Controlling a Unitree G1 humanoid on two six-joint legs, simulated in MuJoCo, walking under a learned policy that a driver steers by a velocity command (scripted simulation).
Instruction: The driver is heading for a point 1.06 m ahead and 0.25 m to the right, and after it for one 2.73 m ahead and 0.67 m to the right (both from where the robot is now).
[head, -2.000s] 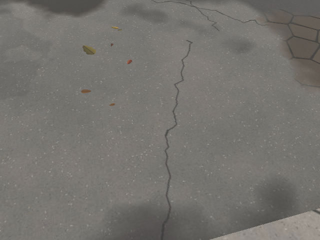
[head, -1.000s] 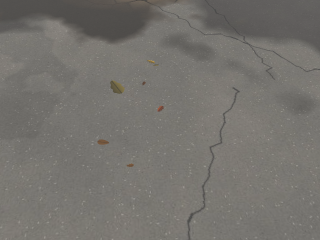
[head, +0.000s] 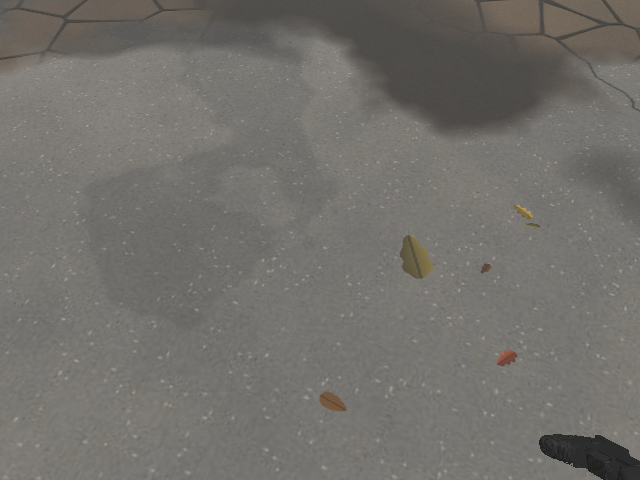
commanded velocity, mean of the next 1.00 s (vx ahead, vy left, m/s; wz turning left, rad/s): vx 0.50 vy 0.00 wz -0.36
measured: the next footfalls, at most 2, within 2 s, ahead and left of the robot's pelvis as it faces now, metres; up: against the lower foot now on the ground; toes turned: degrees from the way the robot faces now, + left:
right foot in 0.52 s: +0.42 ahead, -0.15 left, +0.00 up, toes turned -13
left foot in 1.02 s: +0.74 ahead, -0.06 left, +0.00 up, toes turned -28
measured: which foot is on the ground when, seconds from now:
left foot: down 0.00-0.54, up 0.56-1.00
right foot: down 0.00-0.00, up 0.02-0.50, down 0.52-1.00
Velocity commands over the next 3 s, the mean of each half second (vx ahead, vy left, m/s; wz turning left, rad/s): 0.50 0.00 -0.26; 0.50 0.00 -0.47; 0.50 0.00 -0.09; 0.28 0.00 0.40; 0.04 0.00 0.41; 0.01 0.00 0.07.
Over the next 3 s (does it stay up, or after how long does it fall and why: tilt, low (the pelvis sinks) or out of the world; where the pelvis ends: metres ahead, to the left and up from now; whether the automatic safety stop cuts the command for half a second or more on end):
stays up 1.00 -0.33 0.00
